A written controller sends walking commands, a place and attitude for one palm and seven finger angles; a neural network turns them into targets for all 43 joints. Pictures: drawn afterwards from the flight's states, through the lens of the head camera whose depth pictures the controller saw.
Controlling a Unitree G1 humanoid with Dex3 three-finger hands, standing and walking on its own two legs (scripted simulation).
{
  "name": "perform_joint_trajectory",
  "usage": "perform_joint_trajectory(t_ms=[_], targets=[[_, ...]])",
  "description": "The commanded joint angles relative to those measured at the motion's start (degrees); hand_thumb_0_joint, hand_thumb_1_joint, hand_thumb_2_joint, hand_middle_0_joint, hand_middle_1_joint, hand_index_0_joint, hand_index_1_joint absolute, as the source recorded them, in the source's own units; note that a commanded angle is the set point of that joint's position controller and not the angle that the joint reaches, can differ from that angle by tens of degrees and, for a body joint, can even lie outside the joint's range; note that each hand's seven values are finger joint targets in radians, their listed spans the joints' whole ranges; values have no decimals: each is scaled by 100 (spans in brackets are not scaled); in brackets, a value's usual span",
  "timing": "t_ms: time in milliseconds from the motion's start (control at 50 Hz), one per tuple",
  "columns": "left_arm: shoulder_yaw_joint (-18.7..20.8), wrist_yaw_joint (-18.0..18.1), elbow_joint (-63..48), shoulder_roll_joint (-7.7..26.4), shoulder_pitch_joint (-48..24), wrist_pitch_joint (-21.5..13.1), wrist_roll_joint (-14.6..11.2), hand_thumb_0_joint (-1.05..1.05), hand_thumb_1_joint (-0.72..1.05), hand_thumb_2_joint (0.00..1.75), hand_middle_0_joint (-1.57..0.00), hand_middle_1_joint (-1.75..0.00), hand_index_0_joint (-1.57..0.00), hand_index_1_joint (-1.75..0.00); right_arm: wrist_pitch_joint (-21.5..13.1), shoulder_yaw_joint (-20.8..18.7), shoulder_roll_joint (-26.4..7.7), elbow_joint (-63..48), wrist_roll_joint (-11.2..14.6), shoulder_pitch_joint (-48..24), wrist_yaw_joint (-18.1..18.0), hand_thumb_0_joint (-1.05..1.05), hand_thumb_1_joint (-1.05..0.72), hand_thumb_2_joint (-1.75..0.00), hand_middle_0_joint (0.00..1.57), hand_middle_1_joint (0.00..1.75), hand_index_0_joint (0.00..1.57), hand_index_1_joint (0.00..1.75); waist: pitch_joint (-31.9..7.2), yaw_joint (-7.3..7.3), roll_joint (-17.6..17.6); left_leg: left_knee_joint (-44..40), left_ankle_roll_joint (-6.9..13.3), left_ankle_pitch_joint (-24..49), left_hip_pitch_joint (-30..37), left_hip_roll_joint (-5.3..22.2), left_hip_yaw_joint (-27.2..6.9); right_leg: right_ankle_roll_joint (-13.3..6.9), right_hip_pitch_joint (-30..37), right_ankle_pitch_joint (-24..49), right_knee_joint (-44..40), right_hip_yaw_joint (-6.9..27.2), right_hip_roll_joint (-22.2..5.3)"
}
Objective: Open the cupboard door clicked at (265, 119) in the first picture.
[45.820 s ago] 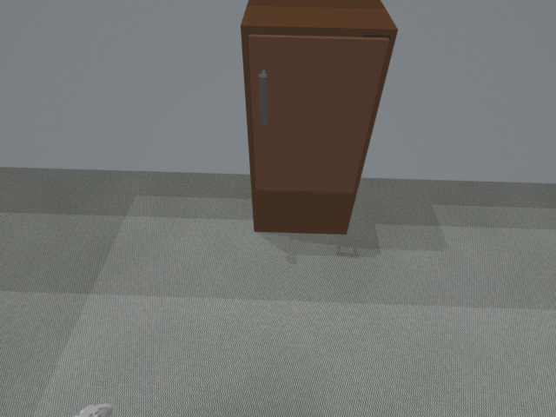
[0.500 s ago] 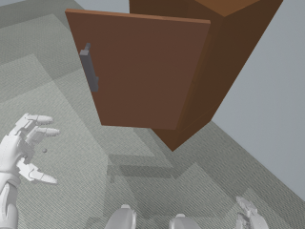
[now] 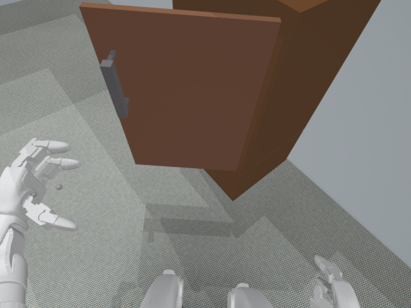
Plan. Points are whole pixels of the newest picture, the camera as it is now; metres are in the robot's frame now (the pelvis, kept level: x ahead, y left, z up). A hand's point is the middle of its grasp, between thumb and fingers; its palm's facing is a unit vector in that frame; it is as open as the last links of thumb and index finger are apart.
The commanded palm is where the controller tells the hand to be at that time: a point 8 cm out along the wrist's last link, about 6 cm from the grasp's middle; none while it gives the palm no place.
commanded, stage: move the hooked fingers beside the handle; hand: left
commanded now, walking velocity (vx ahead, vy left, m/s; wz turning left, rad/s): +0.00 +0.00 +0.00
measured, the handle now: (118, 85) +0.59 +0.25 +0.04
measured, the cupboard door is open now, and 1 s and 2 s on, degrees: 48 48 48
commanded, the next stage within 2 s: none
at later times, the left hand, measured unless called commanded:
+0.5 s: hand (75, 148) +0.39 +0.28 +0.05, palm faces -0.01 -1.00 -0.02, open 14.0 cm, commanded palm +0.37 +0.34 +0.05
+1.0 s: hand (82, 119) +0.47 +0.30 +0.05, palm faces +0.02 -1.00 -0.02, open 14.0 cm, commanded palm +0.46 +0.34 +0.05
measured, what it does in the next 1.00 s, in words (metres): stands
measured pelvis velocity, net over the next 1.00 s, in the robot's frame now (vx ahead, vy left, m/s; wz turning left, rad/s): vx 0.00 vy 0.02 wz -0.04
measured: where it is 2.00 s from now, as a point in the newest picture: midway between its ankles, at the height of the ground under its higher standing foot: outside the picture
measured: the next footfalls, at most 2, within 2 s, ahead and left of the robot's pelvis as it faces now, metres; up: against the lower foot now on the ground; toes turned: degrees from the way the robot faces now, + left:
none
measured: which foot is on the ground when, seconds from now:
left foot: down 0.00-1.00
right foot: down 0.00-1.00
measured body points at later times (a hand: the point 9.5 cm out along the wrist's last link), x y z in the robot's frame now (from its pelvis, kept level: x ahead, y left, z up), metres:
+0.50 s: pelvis +0.00 +0.01 +0.00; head +0.10 +0.03 +0.44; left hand +0.38 +0.34 +0.06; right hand +0.09 -0.26 -0.10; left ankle +0.05 +0.10 -0.65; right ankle +0.01 -0.10 -0.65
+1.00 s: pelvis +0.00 +0.02 -0.02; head +0.13 +0.05 +0.41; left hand +0.46 +0.35 +0.05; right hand +0.04 -0.26 -0.12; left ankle +0.05 +0.10 -0.65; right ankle +0.01 -0.10 -0.65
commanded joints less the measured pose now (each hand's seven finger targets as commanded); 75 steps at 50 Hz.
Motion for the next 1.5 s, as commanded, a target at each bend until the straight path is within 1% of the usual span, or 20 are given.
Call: perform_joint_trajectory(t_ms=[0, 60, 160, 280, 340, 400, 440, 560, 740, 820, 920, 960, 1000, 1080, 1120, 1180, 1260, 1280, 1400, 1480], targets=[[358, -107, -1131, 1642, -1844, -402, -143, 0, -50, 30, -30, -120, -30, -120, -259, -400, -879, -604, 40, 188, -79, 0, -90, -90, 20, 30, 20, 30, -1924, -106, 754, -898, 46, 1316, 1504, -95, -197, 68, 583, 1162, -966, 668, -5], [343, -136, -772, 1651, -1916, -250, -118, 0, -50, 30, -30, -120, -30, -120, -225, -413, -909, -576, 40, 292, -70, 0, -90, -90, 20, 30, 20, 30, -1942, -124, 480, -895, 62, 1408, 1471, -81, -236, 69, 546, 1270, -917, 601, 31], [723, -29, -153, 2052, -2055, -102, -48, 0, -50, 30, -30, -120, -30, -120, -72, -410, -936, -605, 37, 371, -28, 0, -90, -90, 20, 30, 20, 30, -1820, -34, 246, -854, 65, 1369, 1041, -96, -154, 85, 703, 1294, -896, 636, 14], [542, 82, -258, 1976, -2615, -419, 134, 0, -50, 30, -30, -120, -30, -120, 24, -475, -956, -539, 17, 547, 39, 0, -90, -90, 20, 30, 20, 30, -2173, -120, 656, -917, 20, 1637, 1627, -47, -221, 69, 323, 1406, -782, 511, 55], [401, 97, 33, 1914, -3061, -472, 220, 0, -50, 30, -30, -120, -30, -120, 90, -479, -994, -422, 15, 625, 34, 0, -90, -90, 20, 30, 20, 30, -2015, -263, 618, -952, 19, 1452, 1634, -30, -309, 71, 52, 1165, -794, 446, 54], [419, 72, 297, 1955, -3257, -462, 245, 0, -50, 30, -30, -120, -30, -120, 148, -500, -1029, -353, 6, 718, 21, 0, -90, -90, 20, 30, 20, 30, -2135, -278, 492, -942, 20, 1500, 1710, -21, -343, 76, 7, 1184, -796, 431, 49], [571, 98, 613, 2218, -3425, -430, 333, 0, -50, 30, -30, -120, -30, -120, 213, -488, -1058, -303, 0, 755, 12, 0, -90, -90, 20, 30, 20, 30, -2034, -269, 466, -939, 28, 1418, 1544, -19, -337, 72, 6, 1138, -793, 438, 43], [710, 174, 826, 2573, -4222, -642, 473, 0, -50, 30, -30, -120, -30, -120, 332, -463, -1074, -234, -53, 881, 28, 0, -90, -90, 20, 30, 20, 30, -2322, -293, 748, -836, -7, 1696, 1757, 3, -412, 30, -169, 1217, -655, 405, 80], [382, 75, 1865, 2526, -4999, -592, 714, 0, -50, 30, -30, -120, -30, -120, 597, -463, -1167, -67, -67, 1099, 62, 0, -90, -90, 20, 30, 20, 30, -2242, -532, 753, -756, -14, 1617, 1838, 57, -556, 61, -760, 1050, -613, 332, 77], [670, 141, 1977, 2980, -5301, -642, 784, 0, -50, 30, -30, -120, -30, -120, 717, -446, -1207, -46, -98, 1199, 61, 0, -90, -90, 20, 30, 20, 30, -2523, -494, 818, -642, -18, 1802, 1805, 55, -565, 59, -714, 1155, -528, 347, 82], [781, 234, 2264, 3344, -5811, -675, 918, 0, -50, 30, -30, -120, -30, -120, 822, -392, -1227, 7, -113, 1252, 66, 0, -90, -90, 20, 30, 20, 30, -2476, -654, 785, -485, 39, 1612, 1457, 61, -512, 97, -756, 1089, -503, 405, 112], [954, 238, 2305, 3669, -5985, -676, 944, 0, -50, 30, -30, -120, -30, -120, 845, -370, -1258, -12, -129, 1287, 43, 0, -90, -90, 20, 30, 20, 30, -2562, -653, 793, -412, 60, 1650, 1308, 49, -497, 76, -625, 1146, -453, 426, 137], [852, 181, 2381, 3688, -6055, -640, 1043, 0, -50, 30, -30, -120, -30, -120, 889, -355, -1267, 17, -125, 1332, 47, 0, -90, -90, 20, 30, 20, 30, -2709, -670, 1101, -386, 31, 1795, 1492, 70, -517, 79, -785, 1198, -426, 412, 127], [645, 94, 2652, 3592, -6297, -519, 1079, 0, -50, 30, -30, -120, -30, -120, 968, -323, -1297, 79, -130, 1412, 58, 0, -90, -90, 20, 30, 20, 30, -2583, -821, 1179, -369, 8, 1790, 1621, 123, -632, 85, -1167, 1092, -424, 338, 150], [703, 71, 2611, 3773, -6458, -465, 1117, 0, -50, 30, -30, -120, -30, -120, 1006, -319, -1321, 92, -144, 1473, 42, 0, -90, -90, 20, 30, 20, 30, -2789, -833, 1282, -293, 25, 1938, 1647, 121, -641, 90, -1132, 1185, -392, 354, 142], [793, 36, 2838, 3979, -6622, -342, 1106, 0, -50, 30, -30, -120, -30, -120, 1047, -284, -1361, 110, -136, 1538, 23, 0, -90, -90, 20, 30, 20, 30, -2750, -940, 1070, -203, 61, 1927, 1447, 142, -645, 112, -1186, 1215, -383, 347, 159], [867, 120, 2829, 4298, -7117, -302, 1221, 0, -50, 30, -30, -120, -30, -120, 1061, -217, -1355, 98, -152, 1587, 16, 0, -90, -90, 20, 30, 20, 30, -2782, -1005, 1299, -81, 81, 1921, 1311, 128, -651, 100, -1290, 1187, -306, 343, 177], [1049, 158, 2791, 4596, -7104, -310, 1305, 0, -50, 30, -30, -120, -30, -120, 1082, -226, -1392, 109, -176, 1628, 14, 0, -90, -90, 20, 30, 20, 30, -2980, -964, 1371, -71, 49, 2076, 1417, 157, -685, 104, -1267, 1247, -268, 325, 174], [962, 117, 3160, 4810, -7279, -104, 1475, 0, -50, 30, -30, -120, -30, -120, 1170, -111, -1387, 64, -159, 1682, 37, 0, -90, -90, 20, 30, 20, 30, -2909, -1102, 1397, 108, 100, 2127, 1108, 165, -632, 139, -1284, 1340, -235, 330, 204], [1044, -15, 3124, 4880, -6795, 25, 1499, 0, -50, 30, -30, -120, -30, -120, 1249, -122, -1395, -25, -177, 1758, 63, 0, -90, -90, 20, 30, 20, 30, -3204, -946, 1625, 85, 32, 2568, 1434, 189, -690, 116, -1333, 1533, -158, 240, 221]])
